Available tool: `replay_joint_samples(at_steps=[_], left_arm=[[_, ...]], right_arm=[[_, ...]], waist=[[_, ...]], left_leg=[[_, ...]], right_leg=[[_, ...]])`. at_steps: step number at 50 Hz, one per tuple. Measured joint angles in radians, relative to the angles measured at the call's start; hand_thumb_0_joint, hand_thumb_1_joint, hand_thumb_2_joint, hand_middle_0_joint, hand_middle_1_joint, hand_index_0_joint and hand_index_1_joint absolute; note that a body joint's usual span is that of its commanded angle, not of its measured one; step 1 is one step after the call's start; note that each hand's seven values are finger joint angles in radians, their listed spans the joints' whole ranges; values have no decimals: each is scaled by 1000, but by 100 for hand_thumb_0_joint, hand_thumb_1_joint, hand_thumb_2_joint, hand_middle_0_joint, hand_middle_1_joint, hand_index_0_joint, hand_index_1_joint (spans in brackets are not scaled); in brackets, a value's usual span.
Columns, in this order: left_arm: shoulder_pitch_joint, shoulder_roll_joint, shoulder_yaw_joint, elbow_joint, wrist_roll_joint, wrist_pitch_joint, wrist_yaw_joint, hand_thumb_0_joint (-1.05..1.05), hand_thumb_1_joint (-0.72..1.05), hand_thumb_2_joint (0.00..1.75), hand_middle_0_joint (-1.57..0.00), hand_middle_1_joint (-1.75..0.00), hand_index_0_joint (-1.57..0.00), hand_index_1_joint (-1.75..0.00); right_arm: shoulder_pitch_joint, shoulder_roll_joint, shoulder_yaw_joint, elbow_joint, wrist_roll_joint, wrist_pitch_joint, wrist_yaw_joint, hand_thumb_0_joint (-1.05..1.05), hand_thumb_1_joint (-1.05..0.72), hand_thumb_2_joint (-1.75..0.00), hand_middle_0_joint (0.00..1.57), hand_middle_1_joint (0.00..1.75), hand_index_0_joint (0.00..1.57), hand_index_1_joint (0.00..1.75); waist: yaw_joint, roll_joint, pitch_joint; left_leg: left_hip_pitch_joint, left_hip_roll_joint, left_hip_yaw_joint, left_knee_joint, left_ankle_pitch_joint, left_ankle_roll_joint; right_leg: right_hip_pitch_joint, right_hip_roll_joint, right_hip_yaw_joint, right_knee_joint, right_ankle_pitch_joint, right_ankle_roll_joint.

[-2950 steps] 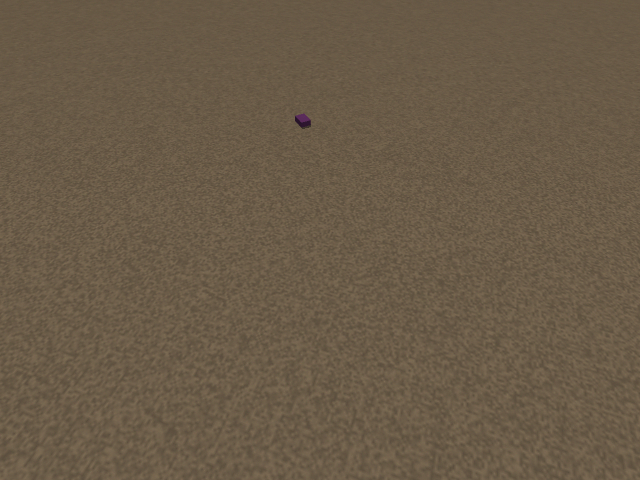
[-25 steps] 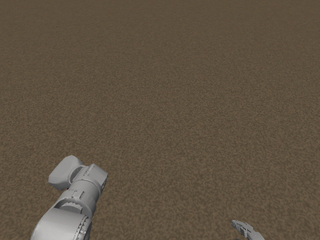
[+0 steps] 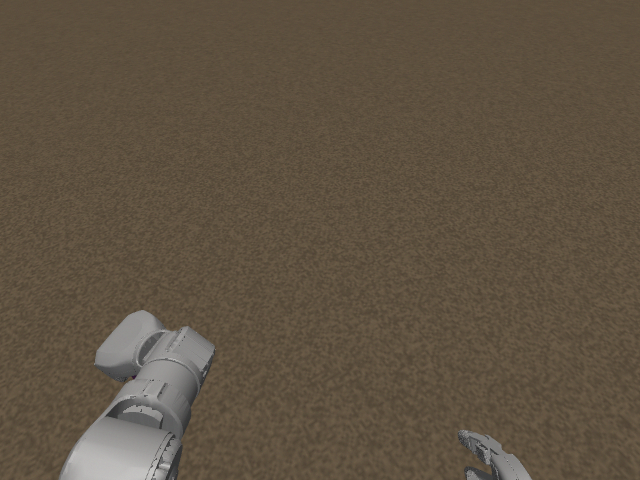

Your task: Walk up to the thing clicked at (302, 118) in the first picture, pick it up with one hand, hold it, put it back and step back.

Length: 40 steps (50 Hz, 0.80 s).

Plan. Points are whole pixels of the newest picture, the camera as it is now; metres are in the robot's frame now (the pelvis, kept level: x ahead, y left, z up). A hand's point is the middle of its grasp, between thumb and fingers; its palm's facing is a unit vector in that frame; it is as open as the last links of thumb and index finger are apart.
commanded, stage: hold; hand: left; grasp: from above
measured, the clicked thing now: (165, 368) +0.31 +0.23 -0.08
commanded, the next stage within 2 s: crouch in 0.14 s
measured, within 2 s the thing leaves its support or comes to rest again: neither
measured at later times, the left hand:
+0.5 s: hand (172, 383) +0.28 +0.22 -0.06, palm faces -0.22 -0.40 -0.89, open 10.9 cm
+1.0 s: hand (221, 429) +0.30 +0.20 -0.32, palm faces -0.16 -0.40 -0.90, open 10.8 cm
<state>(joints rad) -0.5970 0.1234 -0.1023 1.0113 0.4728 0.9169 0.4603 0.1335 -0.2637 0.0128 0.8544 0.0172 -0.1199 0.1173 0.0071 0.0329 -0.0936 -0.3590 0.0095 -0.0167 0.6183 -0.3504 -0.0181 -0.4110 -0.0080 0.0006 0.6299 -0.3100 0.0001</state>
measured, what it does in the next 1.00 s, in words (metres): lowers itself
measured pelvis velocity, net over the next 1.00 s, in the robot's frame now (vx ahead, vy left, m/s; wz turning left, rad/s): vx -0.09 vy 0.00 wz -0.02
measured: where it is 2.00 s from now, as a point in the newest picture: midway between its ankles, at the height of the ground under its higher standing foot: outside the picture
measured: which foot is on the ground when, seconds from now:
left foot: down 0.00-1.00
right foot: down 0.00-1.00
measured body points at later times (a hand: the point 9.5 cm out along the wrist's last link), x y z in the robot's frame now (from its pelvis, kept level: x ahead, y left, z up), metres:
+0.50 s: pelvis -0.01 -0.01 +0.00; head +0.01 -0.02 +0.45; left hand +0.30 +0.23 -0.01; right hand +0.15 -0.25 -0.12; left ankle -0.02 +0.13 -0.73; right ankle +0.00 -0.12 -0.73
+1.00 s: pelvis -0.09 +0.00 -0.19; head +0.08 +0.01 +0.23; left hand +0.31 +0.21 -0.27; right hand +0.00 -0.26 -0.33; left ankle -0.02 +0.13 -0.73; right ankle +0.00 -0.12 -0.73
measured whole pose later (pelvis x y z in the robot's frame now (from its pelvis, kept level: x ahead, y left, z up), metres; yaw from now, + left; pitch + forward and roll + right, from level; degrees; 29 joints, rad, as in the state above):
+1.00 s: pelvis -0.09 +0.00 -0.19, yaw -1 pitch +31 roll -1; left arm -0.92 0.19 0.16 1.43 0.48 0.57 0.79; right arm 0.09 -0.25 -0.03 0.92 -0.12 -0.18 0.17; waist -0.14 0.01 -0.20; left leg -1.55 0.01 -0.04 1.61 -0.60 -0.03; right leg -1.59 0.01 -0.01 1.55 -0.51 0.00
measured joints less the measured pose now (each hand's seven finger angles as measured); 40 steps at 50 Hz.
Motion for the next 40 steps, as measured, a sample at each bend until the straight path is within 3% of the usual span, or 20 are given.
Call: replay_joint_samples(at_steps=[17, 25, 30, 36, 40], left_arm=[[19, -22, -9, -18, 13, 14, -2, -3, -13, 58, -69, -45, -65, -53], [-5, -21, 8, 103, 25, -54, 29, -3, -11, 54, -69, -43, -65, -51], [-51, -4, 53, 226, 43, -129, 91, -3, -9, 52, -69, -43, -65, -50], [-142, 24, 135, 346, 75, -231, 214, -2, -8, 50, -67, -44, -64, -50], [-192, 33, 196, 384, 50, -270, 296, -2, -6, 47, -68, -42, -65, -48]], right_arm=[[-6, -1, -3, -2, 0, 14, 3, 1, -91, -91, 19, 30, 20, 29], [-7, 7, -5, -1, -8, -10, 0, 1, -89, -90, 19, 30, 20, 29], [5, 10, -20, 12, -32, -36, 4, 0, -89, -90, 20, 30, 20, 29], [24, -4, -57, 26, -78, -64, 35, 0, -89, -90, 20, 30, 20, 29], [16, -12, -68, 38, -102, -63, 49, 0, -89, -90, 19, 30, 20, 29]], waist=[[1, 11, -7], [-11, -13, 4], [-32, -37, -10], [-63, -61, -70], [-86, -51, -82]], left_leg=[[19, 8, -3, -25, 9, -8], [-37, 13, -6, 3, 11, -12], [-181, 19, -8, 115, -21, -16], [-518, 19, -11, 418, -124, -20], [-732, 15, -15, 615, -182, -15]], right_leg=[[14, 8, -3, -16, 4, -8], [-38, 13, -7, 5, 10, -13], [-177, 19, -7, 101, -12, -15], [-511, 22, -5, 386, -95, -12], [-722, 20, -6, 572, -148, -7]])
